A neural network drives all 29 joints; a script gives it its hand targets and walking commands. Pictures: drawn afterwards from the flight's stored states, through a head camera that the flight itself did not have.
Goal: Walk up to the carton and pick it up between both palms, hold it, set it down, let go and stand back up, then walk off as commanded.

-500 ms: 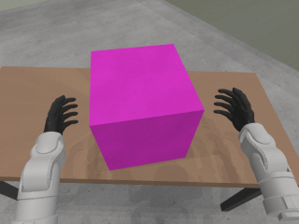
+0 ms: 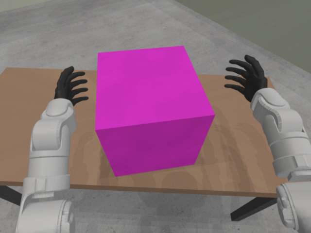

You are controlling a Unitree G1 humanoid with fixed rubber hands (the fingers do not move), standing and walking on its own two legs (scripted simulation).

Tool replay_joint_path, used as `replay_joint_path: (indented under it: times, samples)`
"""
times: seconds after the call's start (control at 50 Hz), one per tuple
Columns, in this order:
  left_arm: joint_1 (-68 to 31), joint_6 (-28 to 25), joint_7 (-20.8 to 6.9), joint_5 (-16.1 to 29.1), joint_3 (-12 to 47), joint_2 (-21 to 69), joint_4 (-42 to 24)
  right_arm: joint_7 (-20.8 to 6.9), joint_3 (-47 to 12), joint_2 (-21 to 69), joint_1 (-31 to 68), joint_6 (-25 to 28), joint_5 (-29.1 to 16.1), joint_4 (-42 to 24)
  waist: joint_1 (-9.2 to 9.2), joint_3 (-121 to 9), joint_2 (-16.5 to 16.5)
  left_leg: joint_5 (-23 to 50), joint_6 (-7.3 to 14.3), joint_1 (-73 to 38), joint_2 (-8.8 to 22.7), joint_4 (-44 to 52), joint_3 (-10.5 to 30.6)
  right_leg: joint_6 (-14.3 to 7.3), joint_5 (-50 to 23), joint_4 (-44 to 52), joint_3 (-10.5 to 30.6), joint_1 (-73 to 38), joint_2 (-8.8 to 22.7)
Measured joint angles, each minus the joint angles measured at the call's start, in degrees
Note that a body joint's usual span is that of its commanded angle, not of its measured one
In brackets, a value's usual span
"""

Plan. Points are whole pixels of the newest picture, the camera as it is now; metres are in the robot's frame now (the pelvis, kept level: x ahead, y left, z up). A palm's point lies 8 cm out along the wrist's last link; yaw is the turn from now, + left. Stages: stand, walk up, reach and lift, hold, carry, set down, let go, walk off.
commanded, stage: reach and lift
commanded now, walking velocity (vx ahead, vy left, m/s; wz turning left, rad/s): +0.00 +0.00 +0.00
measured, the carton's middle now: (149, 112) +0.46 +0.05 +0.01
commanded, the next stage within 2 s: none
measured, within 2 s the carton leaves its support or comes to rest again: neither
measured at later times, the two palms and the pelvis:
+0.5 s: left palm (66, 77) +0.43 +0.24 +0.17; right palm (250, 63) +0.46 -0.20 +0.20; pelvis +0.01 +0.00 +0.00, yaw +0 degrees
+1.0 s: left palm (73, 106) +0.42 +0.25 +0.08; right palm (241, 93) +0.45 -0.21 +0.11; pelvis +0.00 +0.00 -0.01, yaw -1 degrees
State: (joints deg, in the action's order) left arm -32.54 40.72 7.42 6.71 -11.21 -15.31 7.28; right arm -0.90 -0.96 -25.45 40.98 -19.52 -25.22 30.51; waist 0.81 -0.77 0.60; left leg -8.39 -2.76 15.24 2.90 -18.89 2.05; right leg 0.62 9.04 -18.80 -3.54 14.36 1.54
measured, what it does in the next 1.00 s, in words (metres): stands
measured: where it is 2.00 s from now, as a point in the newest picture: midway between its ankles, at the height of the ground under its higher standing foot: outside the picture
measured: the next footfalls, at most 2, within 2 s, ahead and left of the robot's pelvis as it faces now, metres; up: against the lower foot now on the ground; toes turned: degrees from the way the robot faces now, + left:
none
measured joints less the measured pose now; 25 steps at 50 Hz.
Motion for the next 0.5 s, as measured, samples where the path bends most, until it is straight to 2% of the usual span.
replay_joint_path:
  times: [0.22, 0.38, 0.5]
  samples:
    - [-8.41, -1.43, 0.91, 0.02, -0.01, -0.97, 10.25, 0.01, -0.33, 0.0, 9.4, -0.2, 0.0, 9.65, 0.79, 0.0, 0.0, -0.2, -0.01, 0.13, 0.1, -0.3, 0.0, 0.0, 0.01, 0.0, 0.0, 0.0, -0.11]
    - [-15.23, -4.6, 1.6, 0.97, 0.0, -1.6, 19.84, -0.46, -0.8, 0.0, 16.13, 0.02, 0.0, 18.42, 1.0, -0.47, 0.0, -1.04, -0.05, 0.66, 0.39, -1.53, 0.0, 0.0, 0.16, 0.0, 0.0, -0.01, -0.39]
    - [-17.8, -7.71, 1.48, 0.99, 0.08, -1.6, 25.51, -0.99, -2.02, 0.0, 18.65, 2.06, 0.0, 23.87, 1.12, -1.34, 0.0, -1.78, -0.1, 1.04, 0.55, -2.39, 0.0, 0.0, 0.42, 0.0, 0.01, -0.01, -0.55]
